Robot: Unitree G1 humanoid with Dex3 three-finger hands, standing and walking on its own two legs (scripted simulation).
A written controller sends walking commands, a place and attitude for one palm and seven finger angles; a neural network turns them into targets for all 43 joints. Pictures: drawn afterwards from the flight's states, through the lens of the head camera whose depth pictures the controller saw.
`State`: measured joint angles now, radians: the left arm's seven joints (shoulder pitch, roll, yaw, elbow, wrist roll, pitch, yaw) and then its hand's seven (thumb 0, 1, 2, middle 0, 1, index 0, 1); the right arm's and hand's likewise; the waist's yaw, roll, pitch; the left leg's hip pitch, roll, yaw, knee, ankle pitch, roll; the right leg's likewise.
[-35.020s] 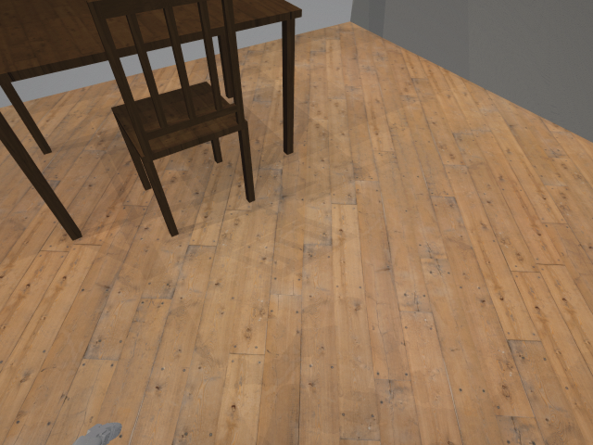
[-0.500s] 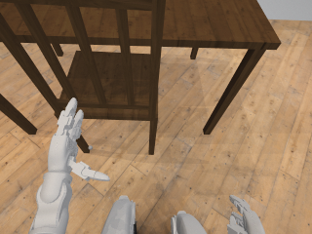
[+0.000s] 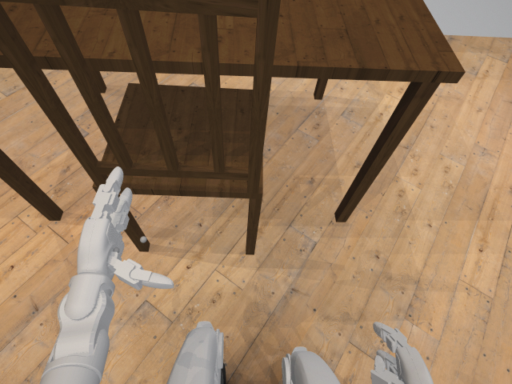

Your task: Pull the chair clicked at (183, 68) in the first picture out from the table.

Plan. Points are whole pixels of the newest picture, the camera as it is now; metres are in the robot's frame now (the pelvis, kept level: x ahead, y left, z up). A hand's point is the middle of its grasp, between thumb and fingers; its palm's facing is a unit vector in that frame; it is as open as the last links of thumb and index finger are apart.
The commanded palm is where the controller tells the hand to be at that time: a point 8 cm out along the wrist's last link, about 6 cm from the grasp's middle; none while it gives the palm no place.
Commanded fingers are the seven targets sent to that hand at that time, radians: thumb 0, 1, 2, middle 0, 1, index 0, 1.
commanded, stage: aim the fingers beside a spindle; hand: left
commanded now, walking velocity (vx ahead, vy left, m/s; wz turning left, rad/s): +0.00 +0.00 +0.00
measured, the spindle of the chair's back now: (156, 108) +0.56 +0.20 +0.05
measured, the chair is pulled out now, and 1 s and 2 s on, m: -0.08 -0.08 -0.08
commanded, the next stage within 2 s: push the fingers through the gap in 0.94 s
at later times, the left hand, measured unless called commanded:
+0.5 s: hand (153, 240) +0.31 +0.16 +0.04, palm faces +0.02 -1.00 -0.02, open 16.9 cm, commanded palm +0.30 +0.22 +0.03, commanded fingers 0.00 -0.50 0.30 -0.06 -0.08 -0.06 -0.08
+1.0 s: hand (153, 243) +0.32 +0.17 +0.02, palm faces +0.03 -1.00 -0.01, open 16.9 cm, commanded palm +0.30 +0.22 +0.03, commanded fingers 0.00 -0.50 0.30 -0.06 -0.08 -0.06 -0.08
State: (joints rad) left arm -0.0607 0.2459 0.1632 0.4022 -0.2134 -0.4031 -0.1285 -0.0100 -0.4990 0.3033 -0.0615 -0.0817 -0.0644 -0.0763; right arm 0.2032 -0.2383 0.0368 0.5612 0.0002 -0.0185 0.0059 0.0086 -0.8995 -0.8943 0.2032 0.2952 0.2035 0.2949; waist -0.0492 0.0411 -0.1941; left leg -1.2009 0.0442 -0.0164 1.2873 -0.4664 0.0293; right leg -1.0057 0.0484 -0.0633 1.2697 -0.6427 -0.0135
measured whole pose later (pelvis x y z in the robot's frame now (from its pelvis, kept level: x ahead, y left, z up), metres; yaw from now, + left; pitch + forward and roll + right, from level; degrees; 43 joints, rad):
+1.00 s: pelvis +0.00 -0.01 +0.00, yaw +0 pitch +21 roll -4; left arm -0.02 0.23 0.14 0.36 -0.22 -0.42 -0.14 -0.01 -0.50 0.30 -0.06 -0.08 -0.06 -0.08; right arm 0.21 -0.24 0.03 0.57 0.00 -0.03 0.00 0.01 -0.90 -0.89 0.20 0.30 0.20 0.29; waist -0.05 0.04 -0.19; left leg -1.19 0.05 -0.02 1.29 -0.47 0.02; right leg -1.00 0.05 -0.07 1.27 -0.65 -0.03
